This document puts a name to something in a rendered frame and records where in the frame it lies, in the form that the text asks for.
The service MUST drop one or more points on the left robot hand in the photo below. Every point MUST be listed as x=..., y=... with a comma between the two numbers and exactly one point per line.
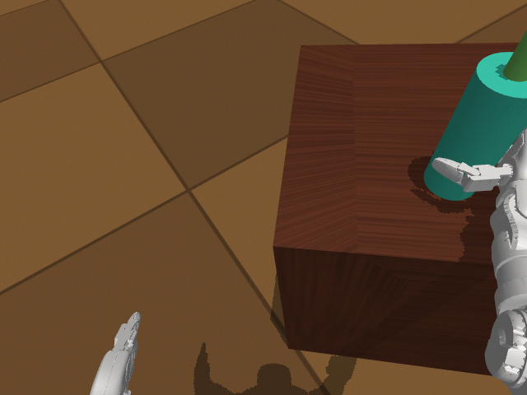
x=117, y=366

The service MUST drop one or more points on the right robot arm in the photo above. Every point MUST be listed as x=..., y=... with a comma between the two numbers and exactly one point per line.
x=506, y=352

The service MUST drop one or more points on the bottle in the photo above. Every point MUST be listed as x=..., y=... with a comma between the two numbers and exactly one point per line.
x=490, y=115

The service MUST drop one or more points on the right robot hand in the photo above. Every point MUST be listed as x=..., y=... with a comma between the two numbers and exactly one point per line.
x=511, y=167

